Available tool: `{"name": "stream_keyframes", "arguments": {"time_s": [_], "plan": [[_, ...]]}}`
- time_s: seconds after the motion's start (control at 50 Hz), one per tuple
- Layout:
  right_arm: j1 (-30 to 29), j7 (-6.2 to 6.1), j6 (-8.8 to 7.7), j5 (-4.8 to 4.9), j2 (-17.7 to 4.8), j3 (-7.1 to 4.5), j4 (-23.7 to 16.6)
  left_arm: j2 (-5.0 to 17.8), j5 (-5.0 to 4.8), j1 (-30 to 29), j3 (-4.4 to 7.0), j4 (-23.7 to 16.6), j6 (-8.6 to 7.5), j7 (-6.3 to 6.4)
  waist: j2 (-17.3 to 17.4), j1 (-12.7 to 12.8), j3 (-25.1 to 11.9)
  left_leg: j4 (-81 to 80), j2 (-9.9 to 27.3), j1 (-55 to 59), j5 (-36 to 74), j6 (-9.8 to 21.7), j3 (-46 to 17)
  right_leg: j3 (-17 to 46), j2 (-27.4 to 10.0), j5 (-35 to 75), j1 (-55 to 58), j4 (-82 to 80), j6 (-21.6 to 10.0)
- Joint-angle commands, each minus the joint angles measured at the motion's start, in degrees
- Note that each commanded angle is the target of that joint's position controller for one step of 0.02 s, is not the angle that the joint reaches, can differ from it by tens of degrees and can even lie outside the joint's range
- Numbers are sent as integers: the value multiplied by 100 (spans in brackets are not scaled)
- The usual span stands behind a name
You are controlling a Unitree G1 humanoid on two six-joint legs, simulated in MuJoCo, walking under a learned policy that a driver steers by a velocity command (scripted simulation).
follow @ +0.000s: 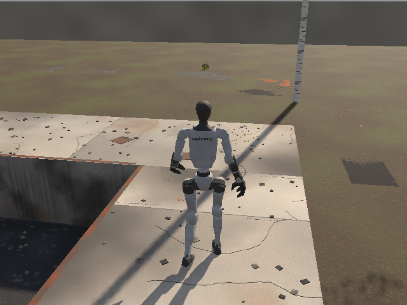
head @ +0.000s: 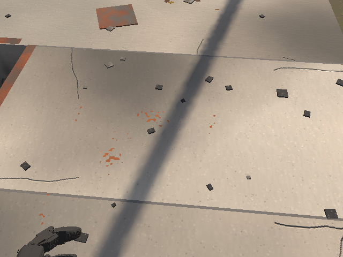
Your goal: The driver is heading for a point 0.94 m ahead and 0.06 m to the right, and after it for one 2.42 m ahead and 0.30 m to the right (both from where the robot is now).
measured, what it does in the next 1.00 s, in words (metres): walks ahead: left foot, then right foot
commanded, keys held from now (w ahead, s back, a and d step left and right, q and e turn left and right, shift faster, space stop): w+q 0.10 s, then w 0.14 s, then w+e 0.76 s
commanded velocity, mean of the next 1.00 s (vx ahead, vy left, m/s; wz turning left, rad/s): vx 0.50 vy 0.00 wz -0.13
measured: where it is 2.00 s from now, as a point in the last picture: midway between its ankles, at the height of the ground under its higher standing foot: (182, 132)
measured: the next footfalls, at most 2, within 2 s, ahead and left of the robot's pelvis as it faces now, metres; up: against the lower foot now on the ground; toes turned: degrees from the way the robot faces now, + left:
left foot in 0.42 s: +0.36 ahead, +0.18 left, +0.00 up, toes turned +7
right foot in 0.94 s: +0.63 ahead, -0.09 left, +0.00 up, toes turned -13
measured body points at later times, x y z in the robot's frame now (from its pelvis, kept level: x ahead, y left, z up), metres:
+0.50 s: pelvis +0.25 +0.06 +0.00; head +0.29 +0.08 +0.45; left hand +0.22 +0.34 -0.13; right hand +0.50 -0.15 -0.07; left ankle +0.32 +0.17 -0.73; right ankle +0.13 -0.11 -0.66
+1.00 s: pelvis +0.51 +0.01 -0.01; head +0.55 -0.01 +0.44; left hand +0.75 +0.23 -0.10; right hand +0.52 -0.29 -0.14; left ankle +0.36 +0.18 -0.65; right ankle +0.59 -0.08 -0.73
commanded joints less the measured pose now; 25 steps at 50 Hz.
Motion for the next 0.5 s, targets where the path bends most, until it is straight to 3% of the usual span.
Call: {"name": "stream_keyframes", "arguments": {"time_s": [0.02, 0.04, 0.06, 0.1, 0.2, 0.26, 0.3, 0.34, 0.38, 0.4, 0.42, 0.44, 0.46, 0.48, 0.5], "plan": [[-289, 6, -99, -1, -849, -153, -634, 705, -18, 1275, 295, -24, 89, 59, -616, 819, -531, 2057, 706, -3129, 360, -213, 266, 2829, -2276, -1269, 3162, -1228, -1054], [-543, 23, -93, -60, -769, -166, -726, 597, -1, 1081, 253, 37, 106, 52, -510, 721, -111, 1824, 849, -3062, 640, -246, 333, 2273, -2033, -696, 2542, -1416, -987], [-592, 52, -69, -64, -686, -184, -766, 519, 37, 967, 219, 80, 95, 55, -650, 589, 34, 1641, 1011, -2868, 831, -247, 362, 1826, -1852, -338, 2147, -1575, -913], [-549, 98, -5, -17, -422, -140, -804, 535, 21, 886, 237, 175, 55, 41, -810, 477, 112, 1422, 1127, -2635, 1002, -277, 531, 1233, -1699, 58, 1727, -1862, -929], [-1066, 161, -68, -105, -144, -5, -969, 847, -22, 1026, 321, 523, 7, -12, -499, 513, 137, -78, 1143, -2611, 1978, -315, 600, 401, -1625, 1063, 1737, -2119, -1111], [-1730, 264, -193, -124, -73, 71, -1108, 995, -138, 1216, 329, 706, 74, -13, -425, 725, 249, -1224, 1044, -2196, 2724, -242, 964, 35, -1476, 1192, 1705, -2111, -996], [-2149, 310, -251, -103, -102, 78, -1255, 1113, -215, 1542, 339, 877, 140, -25, -453, 845, 331, -1663, 955, -2051, 2721, -207, 1083, 184, -1580, 1228, 1884, -2036, -985], [-2309, 340, -295, -75, -252, 29, -1353, 1236, -242, 1702, 362, 998, 216, -19, -542, 792, 349, -2027, 854, -1929, 2415, -116, 1070, 361, -1750, 1409, 2203, -1817, -915], [-1933, 333, -331, -82, -472, -76, -1283, 1339, -255, 1676, 374, 1066, 289, 9, -637, 450, 119, -2405, 678, -1152, 2233, 31, 1157, 401, -1766, 2084, 2304, -1296, -755], [-1265, 292, -333, -112, -677, -199, -1080, 1272, -253, 1647, 334, 1084, 306, 22, -578, 66, -297, -2627, 541, -80, 2363, 173, 1267, 206, -1528, 2689, 2094, -517, -599], [-390, 219, -314, -173, -994, -339, -887, 1029, -172, 1645, 229, 1031, 281, 29, -486, -348, -960, -2416, 950, 1425, 2552, 381, 938, 7, -1226, 2143, 1321, 681, -369], [279, 131, -255, -340, -1560, -460, -843, 383, -67, 2032, 23, 808, 208, 11, 753, -357, -1953, -2444, 2597, 3614, 2070, 1077, -1253, -361, -472, -306, -796, 2901, 81], [390, 136, -228, -309, -1287, -380, -825, 505, -159, 2149, 29, 890, 144, 16, 1191, -380, -2500, -3173, 3061, 3563, 1550, 1420, -2747, 418, -221, -2635, -1404, 3967, 130], [69, 157, -229, -245, -929, -257, -786, 974, -310, 1845, 189, 831, 150, 7, 801, -327, -1566, -3324, 2854, 2873, 1183, 1211, -2000, 588, -517, -2383, -1884, 4375, 103], [-268, 170, -245, -182, -711, -190, -765, 946, -314, 1542, 190, 743, 170, 12, 694, -165, -918, -3485, 2600, 2157, 1183, 1046, -1232, 400, -763, -1947, -1981, 4281, 74]]}}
